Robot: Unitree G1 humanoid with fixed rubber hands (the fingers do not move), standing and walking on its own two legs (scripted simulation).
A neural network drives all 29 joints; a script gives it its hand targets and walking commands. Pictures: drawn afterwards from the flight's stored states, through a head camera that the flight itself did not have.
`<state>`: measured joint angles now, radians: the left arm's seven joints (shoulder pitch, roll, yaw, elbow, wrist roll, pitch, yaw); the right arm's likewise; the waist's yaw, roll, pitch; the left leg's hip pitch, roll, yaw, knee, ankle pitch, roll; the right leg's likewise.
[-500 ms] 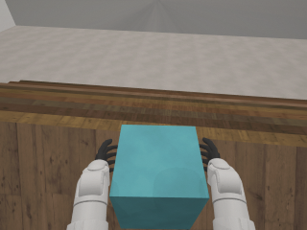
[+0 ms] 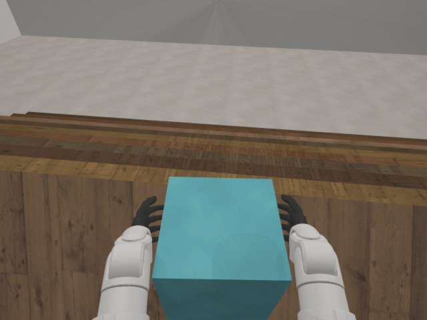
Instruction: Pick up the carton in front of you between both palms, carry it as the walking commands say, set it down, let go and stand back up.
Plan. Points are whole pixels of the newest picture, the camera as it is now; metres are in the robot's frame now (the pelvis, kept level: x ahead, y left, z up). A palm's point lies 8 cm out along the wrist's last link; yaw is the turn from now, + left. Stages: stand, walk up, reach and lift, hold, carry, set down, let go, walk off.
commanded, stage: hold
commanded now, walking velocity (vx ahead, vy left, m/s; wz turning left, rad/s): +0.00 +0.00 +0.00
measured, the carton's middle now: (218, 252) +0.29 +0.00 -0.03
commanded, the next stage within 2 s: carry in 0.54 s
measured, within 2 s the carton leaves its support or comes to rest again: neither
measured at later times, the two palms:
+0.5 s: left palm (141, 235) +0.28 +0.15 +0.05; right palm (298, 233) +0.28 -0.15 +0.05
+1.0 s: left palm (152, 179) +0.38 +0.14 +0.10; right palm (298, 179) +0.38 -0.16 +0.10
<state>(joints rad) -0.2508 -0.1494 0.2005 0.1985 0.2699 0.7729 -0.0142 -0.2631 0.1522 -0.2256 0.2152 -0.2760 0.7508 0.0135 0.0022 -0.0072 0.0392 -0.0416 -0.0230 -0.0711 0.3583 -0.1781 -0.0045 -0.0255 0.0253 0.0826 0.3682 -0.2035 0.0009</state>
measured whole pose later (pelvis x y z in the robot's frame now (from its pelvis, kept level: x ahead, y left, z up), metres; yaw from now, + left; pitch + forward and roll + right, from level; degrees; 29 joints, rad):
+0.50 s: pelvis +0.00 +0.00 +0.00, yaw +0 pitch -8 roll +0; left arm -0.26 -0.15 0.21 0.21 0.27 0.77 -0.01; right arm -0.27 0.15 -0.23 0.22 -0.27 0.75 0.01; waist 0.00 -0.01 0.04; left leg -0.06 -0.02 -0.07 0.37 -0.18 -0.01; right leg -0.04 0.03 0.08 0.38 -0.20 0.00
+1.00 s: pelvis +0.12 -0.01 +0.00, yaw -1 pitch +6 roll +2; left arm -0.06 -0.13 0.06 -0.40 0.08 1.08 0.10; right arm -0.07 0.13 -0.08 -0.39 -0.07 1.07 -0.10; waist 0.01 -0.04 -0.17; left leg -0.46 0.02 0.16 0.55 -0.29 -0.02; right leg -0.10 -0.05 -0.02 0.31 -0.31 0.00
